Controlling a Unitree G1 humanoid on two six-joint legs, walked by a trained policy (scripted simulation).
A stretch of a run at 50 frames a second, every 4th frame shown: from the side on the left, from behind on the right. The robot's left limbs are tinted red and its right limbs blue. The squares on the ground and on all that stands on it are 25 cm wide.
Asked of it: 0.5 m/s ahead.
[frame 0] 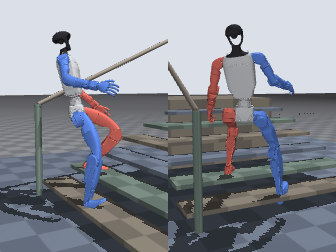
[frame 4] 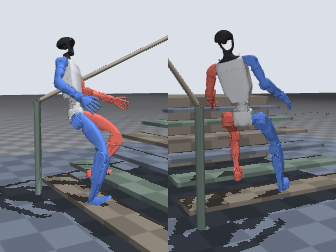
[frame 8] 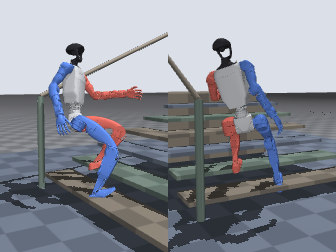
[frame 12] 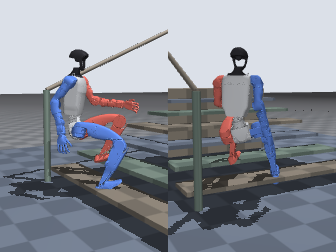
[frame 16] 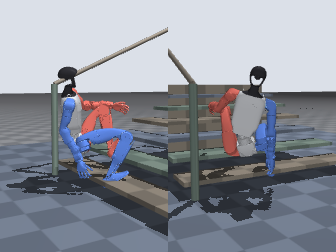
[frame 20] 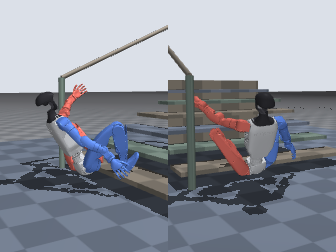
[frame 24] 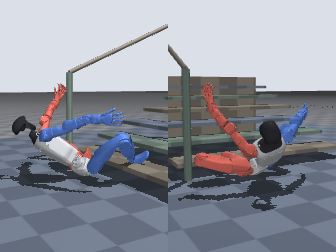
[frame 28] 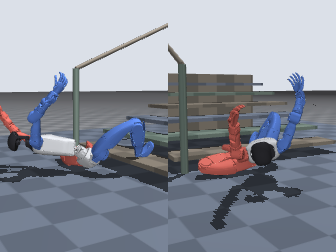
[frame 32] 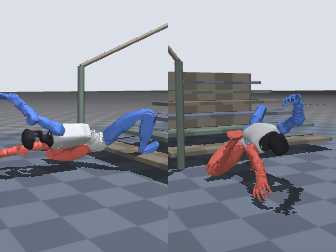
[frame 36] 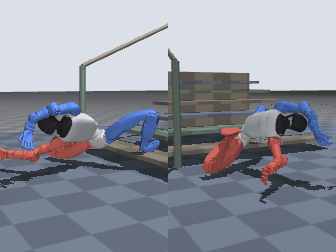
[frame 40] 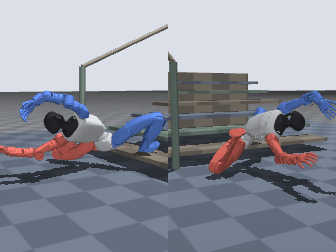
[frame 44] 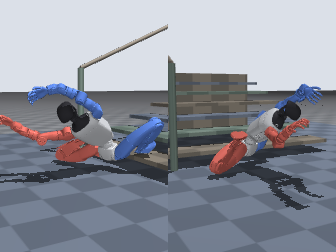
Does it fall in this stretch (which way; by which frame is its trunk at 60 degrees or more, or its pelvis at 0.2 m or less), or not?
yes: goes over backward; its pelvis at 0.2 m or less by frame 20
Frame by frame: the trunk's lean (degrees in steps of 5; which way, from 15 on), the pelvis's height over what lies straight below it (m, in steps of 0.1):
0: 15 backward and to its left, 0.7
4: 20 backward and to its left, 0.7
8: 15 to its left, 0.6
12: 5, 0.4
16: 15 to its right, 0.4
20: 30 backward, 0.2
24: 60 backward, 0.1
28: 85 backward, 0.2
32: 90 backward, 0.2
36: 80 backward and to its right, 0.3
40: 80 backward and to its right, 0.2
44: 65 backward and to its right, 0.2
